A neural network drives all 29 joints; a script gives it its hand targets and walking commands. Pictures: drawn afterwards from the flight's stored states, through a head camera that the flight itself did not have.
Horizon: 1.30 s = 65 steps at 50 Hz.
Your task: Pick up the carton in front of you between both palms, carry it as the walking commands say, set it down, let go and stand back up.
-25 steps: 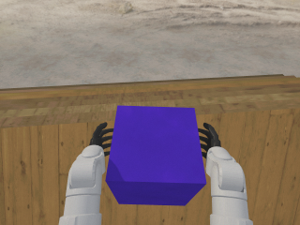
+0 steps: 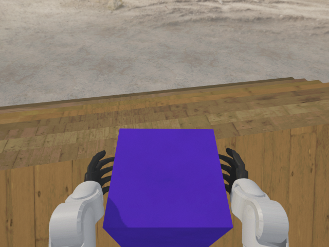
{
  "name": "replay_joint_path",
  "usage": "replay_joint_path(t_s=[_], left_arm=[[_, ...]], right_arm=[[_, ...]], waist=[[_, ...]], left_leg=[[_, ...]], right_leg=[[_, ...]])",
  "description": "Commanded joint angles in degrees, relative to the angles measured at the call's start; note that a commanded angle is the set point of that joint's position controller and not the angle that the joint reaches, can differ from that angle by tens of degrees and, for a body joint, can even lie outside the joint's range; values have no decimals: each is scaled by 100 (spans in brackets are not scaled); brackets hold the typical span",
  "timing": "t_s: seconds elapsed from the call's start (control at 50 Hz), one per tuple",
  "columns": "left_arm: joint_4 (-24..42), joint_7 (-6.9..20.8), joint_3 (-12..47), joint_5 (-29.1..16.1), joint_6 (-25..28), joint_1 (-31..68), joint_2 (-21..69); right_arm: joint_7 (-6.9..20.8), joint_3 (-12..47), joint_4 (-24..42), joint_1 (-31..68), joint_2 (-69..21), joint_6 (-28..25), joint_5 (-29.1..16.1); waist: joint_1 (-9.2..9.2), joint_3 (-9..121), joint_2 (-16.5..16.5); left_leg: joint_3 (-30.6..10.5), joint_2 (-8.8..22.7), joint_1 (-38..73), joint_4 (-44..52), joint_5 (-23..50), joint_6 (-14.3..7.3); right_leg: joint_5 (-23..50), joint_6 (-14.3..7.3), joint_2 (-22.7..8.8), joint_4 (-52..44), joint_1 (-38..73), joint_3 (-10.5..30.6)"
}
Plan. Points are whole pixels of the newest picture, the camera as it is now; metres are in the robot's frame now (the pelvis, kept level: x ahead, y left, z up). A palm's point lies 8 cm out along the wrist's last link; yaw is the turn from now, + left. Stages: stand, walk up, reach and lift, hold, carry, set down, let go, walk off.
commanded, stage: carry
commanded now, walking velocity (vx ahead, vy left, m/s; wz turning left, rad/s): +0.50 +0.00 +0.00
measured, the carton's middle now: (165, 193) +0.25 -0.01 +0.02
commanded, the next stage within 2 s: none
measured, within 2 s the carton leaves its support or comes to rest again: neither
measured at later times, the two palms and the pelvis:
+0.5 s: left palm (115, 95) +0.54 +0.13 +0.10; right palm (209, 90) +0.56 -0.17 +0.10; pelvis +0.32 -0.02 +0.00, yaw +2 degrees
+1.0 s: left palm (122, 43) +0.95 +0.14 +0.10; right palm (188, 41) +0.95 -0.16 +0.10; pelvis +0.64 +0.00 -0.01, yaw +1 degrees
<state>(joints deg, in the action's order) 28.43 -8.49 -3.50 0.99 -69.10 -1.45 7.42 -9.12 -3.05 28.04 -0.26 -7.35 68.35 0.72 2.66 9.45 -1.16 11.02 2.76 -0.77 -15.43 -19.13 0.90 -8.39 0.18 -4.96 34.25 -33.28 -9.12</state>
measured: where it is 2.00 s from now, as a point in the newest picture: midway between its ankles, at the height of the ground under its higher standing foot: (157, 140)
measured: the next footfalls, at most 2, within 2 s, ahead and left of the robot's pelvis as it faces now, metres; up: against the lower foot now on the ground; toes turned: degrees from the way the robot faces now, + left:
right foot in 0.06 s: +0.22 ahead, -0.12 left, +0.00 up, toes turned -10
left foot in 0.58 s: +0.56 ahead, +0.09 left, +0.00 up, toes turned +12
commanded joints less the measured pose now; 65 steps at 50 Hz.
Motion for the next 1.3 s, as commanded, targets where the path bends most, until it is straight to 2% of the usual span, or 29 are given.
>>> replay_joint_path(t_s=[0.0, 0.04, 0.06, 0.08, 0.1, 0.14, 0.18, 0.22, 0.3, 0.48, 0.54, 0.56, 0.58, 0.6, 0.62, 0.64, 0.68, 0.72, 0.8, 0.94, 0.98, 1.02, 1.04, 1.06, 1.08, 1.1, 1.14, 1.2, 1.28], left_arm=[[520, 222, 3172, -1081, 127, 2062, 3912], [560, 267, 3221, -1131, 127, 1939, 3874], [590, 294, 3248, -1138, 121, 1864, 3852], [547, 322, 3239, -1119, 135, 1807, 3772], [545, 374, 3314, -1198, 142, 1812, 3895], [689, 537, 3535, -1353, 197, 2175, 4281], [806, 701, 3766, -1476, 299, 2563, 4631], [770, 836, 3909, -1577, 370, 2628, 4738], [592, 950, 3913, -1589, 395, 2403, 4476], [750, 648, 3543, -1344, 122, 2029, 3894], [934, 544, 3557, -1339, 24, 2131, 3736], [1000, 512, 3567, -1342, -3, 2190, 3670], [1124, 487, 3597, -1378, -36, 2330, 3605], [1214, 478, 3648, -1435, -62, 2408, 3609], [1137, 482, 3692, -1482, -31, 2567, 3753], [1066, 512, 3700, -1486, 10, 2637, 3948], [795, 550, 3666, -1435, 128, 2896, 4288], [458, 522, 3583, -1299, 257, 3011, 4292], [-195, 308, 3213, -962, 449, 3469, 3829], [-1438, -149, 2357, -581, 669, 4740, 3062], [-1748, -195, 2162, -593, 727, 5177, 3076], [-2153, -193, 1977, -615, 805, 5429, 3191], [-2315, -176, 1901, -614, 847, 5504, 3233], [-2448, -171, 1803, -611, 872, 5584, 3181], [-2461, -179, 1857, -699, 929, 5929, 3313], [-2419, -124, 1973, -856, 963, 6112, 3603], [-2147, 2, 2291, -1115, 1090, 6653, 4205], [-1874, 200, 2653, -1470, 1263, 7070, 4730], [-1650, 286, 2833, -1519, 1330, 6577, 4709]], right_arm=[[486, 3413, 515, 2053, -3937, 13, -1460], [521, 3442, 579, 1948, -3871, 36, -1422], [532, 3440, 601, 1897, -3767, 50, -1400], [549, 3505, 796, 1887, -3729, 84, -1387], [595, 3574, 815, 1946, -3776, 96, -1413], [724, 3626, 663, 2057, -4161, 16, -1383], [841, 3648, 488, 2090, -4562, -109, -1307], [884, 3655, 371, 1972, -4740, -225, -1150], [823, 3607, 262, 1748, -4629, -308, -924], [676, 3630, 718, 1886, -4035, 8, -1273], [635, 3507, 723, 1805, -3854, 88, -1322], [622, 3437, 681, 1737, -3796, 102, -1322], [604, 3367, 688, 1726, -3691, 102, -1284], [601, 3334, 619, 1859, -3710, 85, -1340], [623, 3369, 677, 1916, -3844, 86, -1401], [654, 3459, 717, 2084, -4046, 42, -1474], [706, 3588, 686, 2547, -4341, -75, -1521], [718, 3594, 491, 2869, -4329, -171, -1508], [627, 3342, -165, 3342, -3786, -331, -1367], [124, 2499, -1540, 4559, -3113, -613, -959], [19, 2306, -1889, 4981, -3185, -672, -876], [-48, 2182, -2198, 5437, -3352, -714, -793], [-74, 2129, -2339, 5608, -3437, -733, -761], [-104, 2131, -2439, 5754, -3586, -741, -759], [-107, 2039, -2557, 5747, -3719, -769, -752], [-114, 2047, -2541, 6059, -3875, -812, -746], [-53, 2029, -2557, 6382, -4321, -910, -805], [37, 2105, -2571, 6297, -4671, -1067, -711], [58, 2263, -2365, 5715, -4620, -1191, -586]], waist=[[-183, 22, -843], [-304, 411, -557], [-415, 746, -204], [-469, 1139, 1298], [-450, 1053, 1852], [-389, 1067, 900], [-341, 977, 285], [-343, 929, 576], [-345, 535, 789], [-400, -308, 989], [-269, 141, 829], [-145, 575, 550], [-41, 991, -424], [-59, 1412, -1999], [-98, 1284, -1460], [-97, 1309, -1035], [-143, 1160, -122], [-170, 1071, -237], [-70, 596, -451], [55, 151, -675], [-55, 172, -758], [-413, 636, -461], [-650, 1227, -9], [-719, 1657, 1038], [-687, 2100, 2379], [-619, 2104, 1882], [-597, 1661, 546], [-586, 1878, 674], [-675, 1992, 687]], left_leg=[[-391, 1144, -387, 187, 1985, -585], [198, 779, -802, -1267, 2736, -329], [288, 623, -1490, -2396, 2220, -146], [191, 36, -2769, -4238, 835, 193], [-363, -272, -3817, -5257, -857, 132], [-990, 336, -4024, -5923, -606, -192], [-1123, 645, -3664, -5219, 125, -258], [-851, 502, -3410, -4623, 436, -228], [-506, 425, -3709, -3258, 1031, -96], [162, 140, -3422, -1554, 1685, -220], [718, -365, -1756, -1275, 1231, -369], [499, -302, -448, -1275, 965, -398], [-1575, 954, 522, -729, 23, -744], [-3997, 2059, 1685, -85, 209, -1545], [-3846, 2110, 1606, -81, 1158, -1598], [-3314, 1967, 1343, -255, 1762, -1570], [-2411, 1751, 442, -260, 1711, -1237], [-1868, 1571, -155, 16, 937, -1053], [-1227, 1370, -422, 314, 710, -1178], [-626, 1072, -312, -291, 1948, -1049], [-566, 1094, -226, -656, 2533, -936], [-151, 827, -81, -2030, 3899, -575], [6, 559, -578, -3410, 3303, -412], [-60, 19, -1648, -4886, 1700, -221], [-709, -876, -3401, -6215, -1129, -121], [-1360, -490, -3820, -6822, -1100, -325], [-1420, -137, -3970, -6306, -649, -397], [-1294, -44, -3614, -5170, -291, -318], [-939, -239, -3955, -4009, -165, -285]], right_leg=[[379, -86, 242, -440, 998, -457], [-206, -138, 609, -646, 2505, -842], [-514, -199, 105, -724, 3567, -160], [-1862, -885, -1500, -1695, 4335, 2718], [-1329, -1338, -2017, -2352, 4610, 4076], [-148, -1213, -1789, -2056, 4084, 3130], [-247, -851, -1529, -2257, 3300, 2228], [-456, -679, -1331, -2438, 3049, 1561], [-340, -743, -1154, -2711, 3211, 1004], [1498, -649, -940, -2269, 3676, 166], [2979, -420, -679, -702, 3416, -400], [2592, -264, -457, 388, 2756, -499], [1202, -34, -38, 1982, 1620, -527], [-1469, 90, 736, 3686, -120, -52], [-2002, -44, 514, 4558, -688, 659], [-1829, -205, 274, 4841, -850, 866], [-1293, -317, -152, 4244, -677, 1026], [-900, -297, -169, 3701, -382, 845], [-355, -168, -134, 2396, -683, 522], [420, -392, 242, 494, -247, 75], [267, -520, 362, 263, 155, 16], [148, -556, 753, -458, 1363, -323], [-18, -549, 532, -474, 2643, 46], [94, -692, -726, -703, 3486, 2163], [256, -1541, -1592, -1381, 4738, 4446], [418, -1611, -1573, -1186, 4793, 4177], [1830, -1381, -1250, -779, 4042, 3029], [2329, -1152, -1052, -777, 3927, 2262], [3711, -1267, -915, -555, 4419, 1860]])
